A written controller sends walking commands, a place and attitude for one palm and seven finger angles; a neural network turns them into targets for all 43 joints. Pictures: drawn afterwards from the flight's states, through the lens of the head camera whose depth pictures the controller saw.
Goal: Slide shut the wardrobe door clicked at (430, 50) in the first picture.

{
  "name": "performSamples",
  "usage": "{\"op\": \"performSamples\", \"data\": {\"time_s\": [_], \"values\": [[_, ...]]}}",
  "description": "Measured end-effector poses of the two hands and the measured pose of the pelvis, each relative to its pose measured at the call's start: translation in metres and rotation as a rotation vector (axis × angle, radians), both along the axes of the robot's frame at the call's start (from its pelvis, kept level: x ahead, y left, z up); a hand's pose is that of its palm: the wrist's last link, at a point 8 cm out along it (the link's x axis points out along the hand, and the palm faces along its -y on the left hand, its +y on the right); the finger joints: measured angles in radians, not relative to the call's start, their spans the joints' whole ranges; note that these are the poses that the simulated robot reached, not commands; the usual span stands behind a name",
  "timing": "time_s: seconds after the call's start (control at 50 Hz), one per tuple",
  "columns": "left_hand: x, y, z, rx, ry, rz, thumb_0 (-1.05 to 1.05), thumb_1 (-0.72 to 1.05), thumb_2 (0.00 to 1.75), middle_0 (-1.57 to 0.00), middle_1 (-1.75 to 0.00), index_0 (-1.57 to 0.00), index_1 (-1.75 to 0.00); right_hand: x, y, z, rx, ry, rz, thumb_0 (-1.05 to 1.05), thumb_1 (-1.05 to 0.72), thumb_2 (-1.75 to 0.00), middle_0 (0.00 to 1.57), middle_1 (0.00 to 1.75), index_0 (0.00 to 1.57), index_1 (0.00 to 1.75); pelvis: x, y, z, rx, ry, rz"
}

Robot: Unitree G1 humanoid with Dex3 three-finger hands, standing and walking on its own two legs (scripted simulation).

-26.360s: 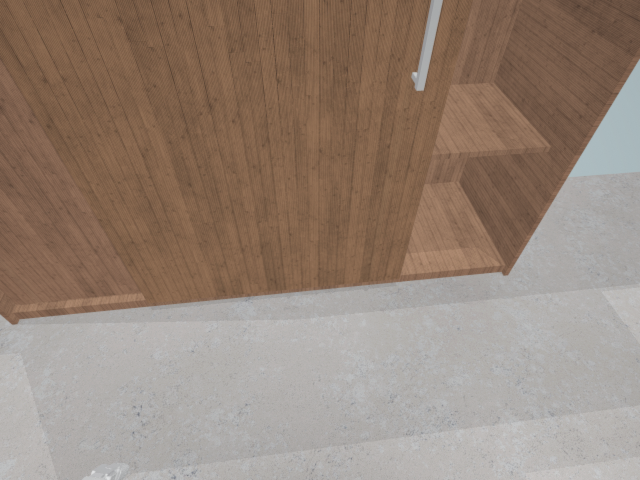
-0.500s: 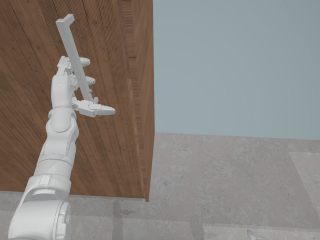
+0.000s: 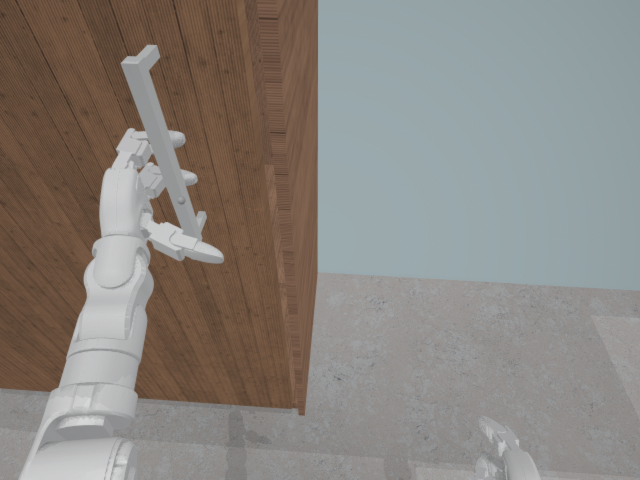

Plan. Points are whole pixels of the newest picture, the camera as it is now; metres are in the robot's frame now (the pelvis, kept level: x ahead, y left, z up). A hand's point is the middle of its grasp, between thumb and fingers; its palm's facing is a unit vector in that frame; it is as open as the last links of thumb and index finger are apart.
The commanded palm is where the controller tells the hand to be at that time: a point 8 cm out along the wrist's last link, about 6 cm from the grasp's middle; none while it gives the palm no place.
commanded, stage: slip the hand off the handle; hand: left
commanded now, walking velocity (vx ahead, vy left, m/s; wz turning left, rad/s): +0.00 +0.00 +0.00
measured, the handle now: (175, 160) +0.43 +0.21 +0.20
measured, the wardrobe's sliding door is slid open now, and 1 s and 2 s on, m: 0.02 0.02 0.02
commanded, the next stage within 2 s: draw the hand back to the body in 1.02 s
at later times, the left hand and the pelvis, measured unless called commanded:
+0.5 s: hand (122, 213) +0.37 +0.26 +0.16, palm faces +0.24 -0.96 -0.11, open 14.7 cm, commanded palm +0.31 +0.30 +0.17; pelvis +0.00 +0.01 +0.00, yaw +0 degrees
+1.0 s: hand (93, 272) +0.28 +0.26 +0.16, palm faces +0.27 -0.96 -0.12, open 14.7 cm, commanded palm +0.24 +0.30 +0.17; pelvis +0.00 +0.00 +0.00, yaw +2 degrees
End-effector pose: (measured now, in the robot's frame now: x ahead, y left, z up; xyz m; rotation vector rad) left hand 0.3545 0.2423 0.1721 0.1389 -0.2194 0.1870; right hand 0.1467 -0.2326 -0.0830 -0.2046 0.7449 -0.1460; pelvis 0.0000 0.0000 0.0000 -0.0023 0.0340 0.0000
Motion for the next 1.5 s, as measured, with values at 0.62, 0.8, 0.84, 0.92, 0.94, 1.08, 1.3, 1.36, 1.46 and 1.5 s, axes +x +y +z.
{"op": "performSamples", "data": {"time_s": [0.62, 0.8, 0.84, 0.92, 0.94, 1.08, 1.3, 1.36, 1.46, 1.5], "values": [[-0.048, 0.063, -0.013, -0.006, -0.007, 0.054, -0.01, -0.55, 0.2, -0.26, -1.15, -0.25, -1.15, -0.025, -0.008, -0.009, -0.026, 0.056, -0.05, 0.01, -0.9, -0.9, 0.2, 0.3, 0.2, 0.3, 0.006, 0.008, -0.003, -0.007, 0.008, -0.01], [-0.087, 0.075, -0.011, -0.001, -0.006, 0.101, -0.01, -0.55, 0.2, -0.25, -1.15, -0.25, -1.15, 0.021, 0.012, 0.006, -0.015, -0.076, 0.048, 0.01, -0.9, -0.9, 0.2, 0.3, 0.2, 0.3, 0.002, 0.006, -0.004, -0.011, -0.019, 0.019], [-0.092, 0.074, -0.011, -0.004, -0.002, 0.095, -0.01, -0.55, 0.2, -0.25, -1.15, -0.25, -1.15, 0.029, 0.016, 0.009, -0.014, -0.099, 0.068, 0.01, -0.9, -0.9, 0.2, 0.3, 0.2, 0.3, 0.001, 0.006, -0.004, -0.011, -0.023, 0.026], [-0.099, 0.068, -0.011, -0.003, 0.001, 0.077, -0.01, -0.55, 0.2, -0.25, -1.15, -0.25, -1.15, 0.04, 0.021, 0.014, -0.008, -0.139, 0.094, 0.01, -0.9, -0.9, 0.2, 0.3, 0.2, 0.3, 0.001, 0.004, -0.003, -0.01, -0.029, 0.031], [-0.1, 0.066, -0.011, -0.003, 0.002, 0.073, -0.01, -0.55, 0.2, -0.25, -1.15, -0.25, -1.15, 0.042, 0.022, 0.015, -0.006, -0.146, 0.098, 0.01, -0.9, -0.9, 0.2, 0.3, 0.2, 0.3, 0.001, 0.004, -0.003, -0.01, -0.03, 0.031], [-0.116, 0.061, -0.013, 0.01, 0.012, 0.081, -0.01, -0.55, 0.2, -0.25, -1.15, -0.25, -1.15, 0.042, 0.022, 0.016, 0.011, -0.159, 0.107, 0.01, -0.9, -0.9, 0.2, 0.3, 0.2, 0.3, 0.004, 0.0, -0.003, -0.007, -0.037, 0.026], [-0.12, 0.065, -0.014, -0.071, 0.164, -0.076, -0.01, -0.55, 0.2, -0.25, -1.15, -0.25, -1.15, 0.032, 0.007, 0.012, -0.001, -0.144, 0.066, 0.01, -0.9, -0.9, 0.2, 0.3, 0.2, 0.3, 0.008, -0.005, 0.001, -0.008, -0.069, 0.04], [-0.123, 0.067, -0.009, -0.076, 0.178, -0.108, -0.01, -0.55, 0.2, -0.25, -1.15, -0.25, -1.15, 0.035, 0.003, 0.018, 0.004, -0.188, 0.056, 0.02, -0.9, -0.9, 0.2, 0.3, 0.2, 0.3, 0.009, -0.006, 0.001, -0.007, -0.075, 0.036], [-0.134, 0.066, -0.003, -0.084, 0.143, -0.092, -0.01, -0.55, 0.2, -0.25, -1.15, -0.25, -1.15, 0.042, 0.001, 0.027, 0.013, -0.249, 0.065, 0.01, -0.9, -0.9, 0.2, 0.3, 0.2, 0.3, 0.01, -0.007, 0.001, -0.007, -0.079, 0.033], [-0.139, 0.065, -0.006, -0.087, 0.151, -0.084, -0.01, -0.55, 0.2, -0.25, -1.15, -0.25, -1.15, 0.045, 0.001, 0.029, 0.014, -0.26, 0.072, 0.01, -0.9, -0.9, 0.2, 0.3, 0.2, 0.3, 0.01, -0.007, 0.001, -0.007, -0.081, 0.034]]}}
